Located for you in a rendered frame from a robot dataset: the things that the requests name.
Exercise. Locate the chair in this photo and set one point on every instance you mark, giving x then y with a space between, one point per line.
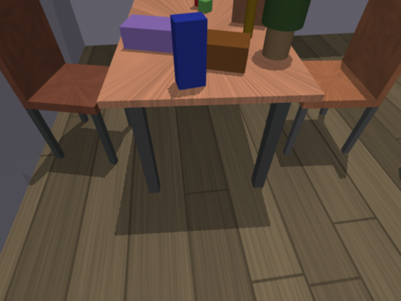
32 63
363 78

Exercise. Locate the table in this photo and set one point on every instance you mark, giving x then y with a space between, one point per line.
137 79

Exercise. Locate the potted plant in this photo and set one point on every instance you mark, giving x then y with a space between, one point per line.
282 18

